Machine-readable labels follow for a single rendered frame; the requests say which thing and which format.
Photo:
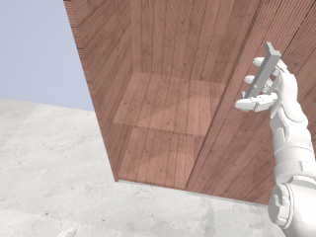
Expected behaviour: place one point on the robot right hand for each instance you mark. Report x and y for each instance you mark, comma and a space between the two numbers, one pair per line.
283, 88

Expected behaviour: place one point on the right robot forearm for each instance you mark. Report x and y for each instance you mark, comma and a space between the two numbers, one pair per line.
293, 150

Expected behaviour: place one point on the handle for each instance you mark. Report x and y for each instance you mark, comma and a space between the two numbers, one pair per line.
267, 67

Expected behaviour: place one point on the robot left hand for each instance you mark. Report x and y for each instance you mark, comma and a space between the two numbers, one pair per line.
68, 233

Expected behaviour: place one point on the wardrobe door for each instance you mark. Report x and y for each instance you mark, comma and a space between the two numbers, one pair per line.
237, 159

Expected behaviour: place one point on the robot right upper arm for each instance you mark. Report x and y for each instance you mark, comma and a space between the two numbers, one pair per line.
293, 209

